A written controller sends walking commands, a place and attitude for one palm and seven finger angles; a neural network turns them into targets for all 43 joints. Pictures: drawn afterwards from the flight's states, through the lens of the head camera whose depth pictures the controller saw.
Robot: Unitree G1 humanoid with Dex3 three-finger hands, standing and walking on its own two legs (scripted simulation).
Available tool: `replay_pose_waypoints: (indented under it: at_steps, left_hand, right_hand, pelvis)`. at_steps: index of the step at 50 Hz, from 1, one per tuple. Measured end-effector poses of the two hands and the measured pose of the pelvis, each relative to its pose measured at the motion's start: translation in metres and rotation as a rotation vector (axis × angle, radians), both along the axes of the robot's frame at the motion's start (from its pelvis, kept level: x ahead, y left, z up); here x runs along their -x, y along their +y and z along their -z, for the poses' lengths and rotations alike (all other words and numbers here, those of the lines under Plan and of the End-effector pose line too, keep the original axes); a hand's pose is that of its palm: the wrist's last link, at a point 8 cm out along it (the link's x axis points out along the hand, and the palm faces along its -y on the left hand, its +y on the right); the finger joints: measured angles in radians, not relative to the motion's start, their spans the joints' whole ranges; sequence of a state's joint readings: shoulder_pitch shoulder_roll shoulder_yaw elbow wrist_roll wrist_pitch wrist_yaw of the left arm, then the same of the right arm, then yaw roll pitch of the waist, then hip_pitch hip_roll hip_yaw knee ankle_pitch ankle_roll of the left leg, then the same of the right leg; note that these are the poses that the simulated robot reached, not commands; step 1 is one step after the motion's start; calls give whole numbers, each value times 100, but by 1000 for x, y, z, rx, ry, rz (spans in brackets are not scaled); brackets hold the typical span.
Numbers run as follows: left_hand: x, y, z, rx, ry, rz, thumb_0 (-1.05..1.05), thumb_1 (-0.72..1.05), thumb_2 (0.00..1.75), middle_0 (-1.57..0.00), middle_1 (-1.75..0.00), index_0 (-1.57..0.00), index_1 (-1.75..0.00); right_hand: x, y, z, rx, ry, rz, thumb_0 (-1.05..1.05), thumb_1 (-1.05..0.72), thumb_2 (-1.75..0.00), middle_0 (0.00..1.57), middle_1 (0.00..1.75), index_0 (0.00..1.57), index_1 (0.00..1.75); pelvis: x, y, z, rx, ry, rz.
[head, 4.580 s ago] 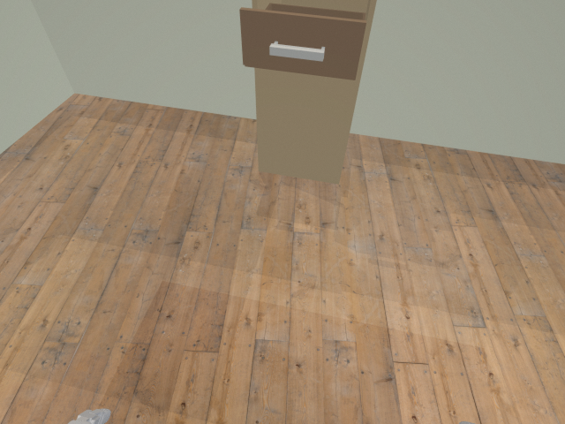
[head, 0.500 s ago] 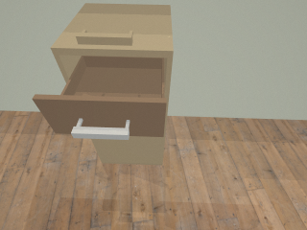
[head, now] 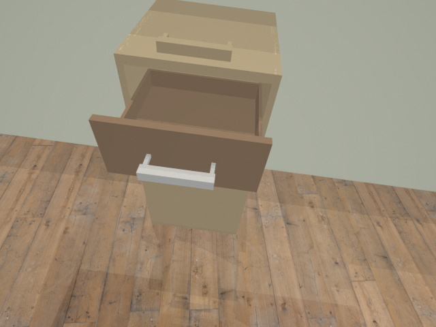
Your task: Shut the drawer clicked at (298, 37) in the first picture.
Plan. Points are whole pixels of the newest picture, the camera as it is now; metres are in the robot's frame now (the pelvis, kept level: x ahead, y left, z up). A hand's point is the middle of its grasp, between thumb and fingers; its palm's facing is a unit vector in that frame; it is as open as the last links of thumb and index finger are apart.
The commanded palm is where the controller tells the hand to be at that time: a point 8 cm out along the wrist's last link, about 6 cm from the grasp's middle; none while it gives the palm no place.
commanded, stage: come to a stop and stand still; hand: left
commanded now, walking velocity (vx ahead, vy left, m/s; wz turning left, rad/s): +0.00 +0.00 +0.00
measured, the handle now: (178, 169) +0.43 +0.13 +0.01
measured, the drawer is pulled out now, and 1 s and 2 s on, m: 0.23 0.23 0.23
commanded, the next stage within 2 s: look again from close up in 0.58 s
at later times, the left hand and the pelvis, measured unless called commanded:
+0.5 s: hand out of the picture -0.05 +0.14 -0.17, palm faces +0.01 -0.99 -0.14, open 7.3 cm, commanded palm none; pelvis -0.03 -0.01 +0.01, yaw -2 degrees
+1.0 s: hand out of the picture +0.01 +0.18 -0.18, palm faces +0.00 -0.98 -0.21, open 7.3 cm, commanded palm none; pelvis -0.01 +0.00 -0.01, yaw -1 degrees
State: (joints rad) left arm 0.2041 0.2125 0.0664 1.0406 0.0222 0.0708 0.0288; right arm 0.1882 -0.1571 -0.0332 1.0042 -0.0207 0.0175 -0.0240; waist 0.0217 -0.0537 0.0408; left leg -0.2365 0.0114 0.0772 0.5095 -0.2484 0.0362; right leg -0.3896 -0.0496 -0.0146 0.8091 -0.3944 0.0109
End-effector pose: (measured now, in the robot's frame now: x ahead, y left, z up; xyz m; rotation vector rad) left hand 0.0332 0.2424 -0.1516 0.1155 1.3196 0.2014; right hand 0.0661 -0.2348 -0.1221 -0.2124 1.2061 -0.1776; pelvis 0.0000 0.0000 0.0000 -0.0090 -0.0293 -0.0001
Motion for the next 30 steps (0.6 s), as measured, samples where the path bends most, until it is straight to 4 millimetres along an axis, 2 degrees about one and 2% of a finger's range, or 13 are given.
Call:
replay_pose_waypoints:
  at_steps: [7, 12, 15, 20, 26, 30]
  left_hand:
    - [55, 5, -7, -3, 111, -1, 0, 91, 90, -20, -30, -20, -30]
    - [87, -9, -8, -6, 185, 18, 0, 91, 90, -20, -30, -20, -30]
    - [98, -20, -14, 9, 201, 28, 0, 91, 90, -20, -30, -20, -30]
    - [100, -36, -12, 37, 179, 40, 0, 91, 90, -20, -30, -20, -30]
    - [86, -50, -6, 64, 130, 52, 0, 91, 90, -20, -30, -20, -30]
    - [77, -54, -5, 66, 113, 63, 0, 91, 90, -20, -30, -20, -30]
  right_hand:
    - [13, 17, 2, -34, 20, 10, 0, -92, -90, 20, 30, 20, 30]
    - [34, 18, 16, -79, 42, 52, 0, -92, -90, 20, 30, 20, 30]
    - [50, 11, 18, -81, 62, 80, 0, -94, -90, 20, 30, 20, 30]
    - [84, 5, 18, -79, 127, 97, 0, -94, -90, 20, 30, 20, 30]
    - [126, 7, 18, -85, 225, 122, 0, -92, -90, 20, 30, 20, 30]
    - [147, 12, 18, -98, 274, 142, 1, -91, -90, 20, 30, 20, 30]
  pelvis:
    - [10, 8, -6, -15, 23, 17]
    - [19, 3, -1, -42, 33, 35]
    - [24, 3, -5, -22, 25, 32]
    - [29, -3, -6, -17, 10, 33]
    - [32, -9, -6, -16, 8, 29]
    - [32, -12, -5, -15, 12, 29]
